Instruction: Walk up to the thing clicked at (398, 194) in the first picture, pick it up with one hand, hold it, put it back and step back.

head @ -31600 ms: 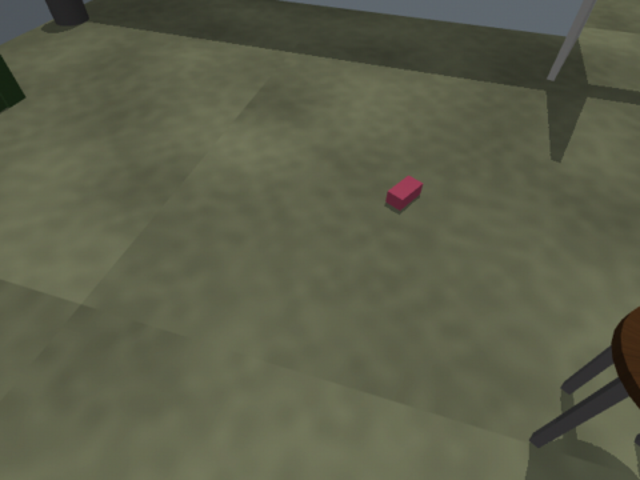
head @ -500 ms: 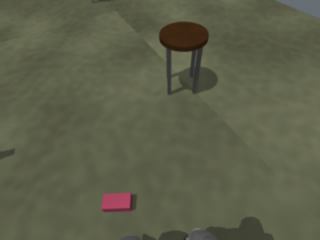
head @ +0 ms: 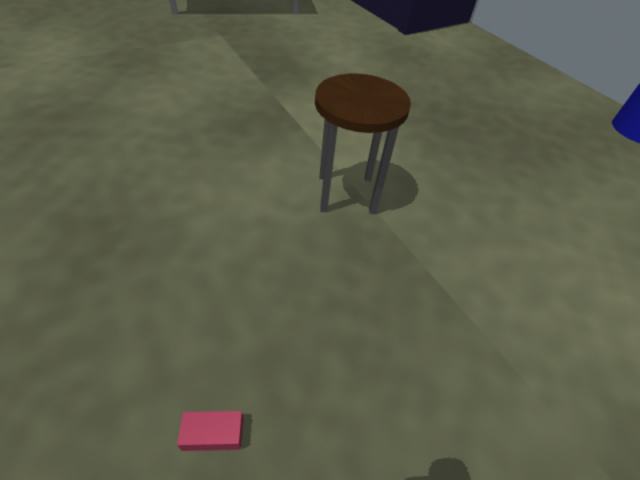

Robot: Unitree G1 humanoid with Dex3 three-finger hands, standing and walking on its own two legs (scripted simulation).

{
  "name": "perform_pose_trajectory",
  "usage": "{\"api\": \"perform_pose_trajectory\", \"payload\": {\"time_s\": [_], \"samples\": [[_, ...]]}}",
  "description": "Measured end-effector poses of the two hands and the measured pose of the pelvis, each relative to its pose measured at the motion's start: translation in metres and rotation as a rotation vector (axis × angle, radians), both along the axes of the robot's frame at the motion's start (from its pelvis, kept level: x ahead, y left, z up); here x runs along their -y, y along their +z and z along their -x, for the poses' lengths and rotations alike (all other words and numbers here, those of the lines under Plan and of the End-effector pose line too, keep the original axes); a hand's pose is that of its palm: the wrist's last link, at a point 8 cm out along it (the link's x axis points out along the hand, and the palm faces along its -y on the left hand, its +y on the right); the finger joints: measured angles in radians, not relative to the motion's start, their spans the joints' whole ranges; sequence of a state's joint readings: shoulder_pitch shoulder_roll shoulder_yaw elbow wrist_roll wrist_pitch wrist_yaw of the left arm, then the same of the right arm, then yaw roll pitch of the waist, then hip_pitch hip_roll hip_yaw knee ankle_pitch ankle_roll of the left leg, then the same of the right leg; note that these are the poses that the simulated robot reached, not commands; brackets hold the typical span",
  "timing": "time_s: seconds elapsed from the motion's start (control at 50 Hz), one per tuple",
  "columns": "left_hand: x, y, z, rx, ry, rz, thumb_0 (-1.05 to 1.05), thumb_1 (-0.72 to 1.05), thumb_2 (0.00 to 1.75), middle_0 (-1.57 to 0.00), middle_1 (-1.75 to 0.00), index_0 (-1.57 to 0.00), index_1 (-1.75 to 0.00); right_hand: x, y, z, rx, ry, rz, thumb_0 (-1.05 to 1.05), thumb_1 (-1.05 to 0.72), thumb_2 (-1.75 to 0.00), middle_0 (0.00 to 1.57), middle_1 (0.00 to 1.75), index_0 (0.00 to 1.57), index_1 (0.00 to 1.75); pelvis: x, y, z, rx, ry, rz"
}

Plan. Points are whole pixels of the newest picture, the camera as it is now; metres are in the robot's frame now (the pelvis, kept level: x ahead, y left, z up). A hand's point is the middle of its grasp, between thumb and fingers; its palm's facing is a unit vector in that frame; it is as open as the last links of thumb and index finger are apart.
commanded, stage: walk up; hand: left
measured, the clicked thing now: (212, 430) +0.36 +0.26 -0.73
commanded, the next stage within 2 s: stand in 1.48 s
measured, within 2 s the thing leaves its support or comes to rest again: neither
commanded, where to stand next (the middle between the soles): +0.05 -0.01 m, yaw +0 degrees
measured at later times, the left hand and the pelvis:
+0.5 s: hand out of the picture +0.11 +0.24 -0.14, palm faces +0.00 -0.94 -0.35, open 7.4 cm; pelvis +0.03 -0.02 +0.01, yaw +0 degrees
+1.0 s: hand out of the picture +0.14 +0.23 -0.14, palm faces -0.04 -0.94 -0.34, open 7.4 cm; pelvis +0.04 -0.02 +0.01, yaw -2 degrees
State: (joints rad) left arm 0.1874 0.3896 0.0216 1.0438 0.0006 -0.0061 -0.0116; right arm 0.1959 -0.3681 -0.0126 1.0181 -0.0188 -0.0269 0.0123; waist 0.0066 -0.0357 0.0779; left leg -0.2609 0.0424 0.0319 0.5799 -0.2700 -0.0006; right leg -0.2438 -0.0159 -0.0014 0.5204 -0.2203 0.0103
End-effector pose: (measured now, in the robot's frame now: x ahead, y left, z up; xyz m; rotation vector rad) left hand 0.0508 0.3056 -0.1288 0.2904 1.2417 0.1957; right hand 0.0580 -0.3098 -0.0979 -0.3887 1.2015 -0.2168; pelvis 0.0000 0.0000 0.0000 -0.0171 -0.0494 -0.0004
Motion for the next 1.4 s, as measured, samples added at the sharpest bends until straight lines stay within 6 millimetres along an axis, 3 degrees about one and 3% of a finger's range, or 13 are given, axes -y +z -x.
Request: {"api": "perform_pose_trajectory", "payload": {"time_s": [0.22, 0.34, 0.6, 0.8, 1.4], "samples": [[0.01, 0.019, -0.016, 0.006, 0.017, -0.021, 0.01, 0.91, 0.9, -0.2, -0.3, -0.2, -0.3, -0.01, -0.007, -0.058, 0.072, 0.035, -0.074, 0.01, -0.9, -0.9, 0.2, 0.3, 0.2, 0.3, 0.008, 0.008, -0.017, -0.002, 0.008, -0.015], [0.014, 0.028, -0.03, 0.009, 0.016, -0.041, 0.0, 0.91, 0.9, -0.2, -0.3, -0.2, -0.3, -0.005, -0.008, -0.074, 0.083, 0.031, -0.09, 0.0, -0.9, -0.9, 0.2, 0.3, 0.2, 0.3, 0.014, 0.011, -0.023, -0.008, 0.008, -0.018], [0.029, 0.025, -0.066, 0.033, -0.012, -0.016, 0.0, 0.91, 0.9, -0.2, -0.3, -0.2, -0.3, 0.013, -0.005, -0.055, 0.004, -0.036, -0.052, 0.01, -0.9, -0.9, 0.2, 0.3, 0.2, 0.3, 0.019, 0.014, -0.036, -0.01, -0.003, -0.02], [0.033, 0.024, -0.083, 0.045, -0.038, -0.003, 0.0, 0.91, 0.9, -0.2, -0.3, -0.2, -0.3, 0.014, -0.004, -0.04, -0.02, -0.074, -0.046, 0.01, -0.9, -0.9, 0.2, 0.3, 0.2, 0.3, 0.018, 0.015, -0.039, -0.007, -0.015, -0.021], [0.025, 0.024, -0.071, 0.012, -0.038, -0.015, 0.0, 0.91, 0.9, -0.2, -0.3, -0.2, -0.3, 0.004, -0.007, -0.042, 0.001, -0.076, -0.067, 0.01, -0.9, -0.9, 0.2, 0.3, 0.2, 0.3, 0.013, 0.015, -0.039, -0.003, -0.037, -0.023]]}}
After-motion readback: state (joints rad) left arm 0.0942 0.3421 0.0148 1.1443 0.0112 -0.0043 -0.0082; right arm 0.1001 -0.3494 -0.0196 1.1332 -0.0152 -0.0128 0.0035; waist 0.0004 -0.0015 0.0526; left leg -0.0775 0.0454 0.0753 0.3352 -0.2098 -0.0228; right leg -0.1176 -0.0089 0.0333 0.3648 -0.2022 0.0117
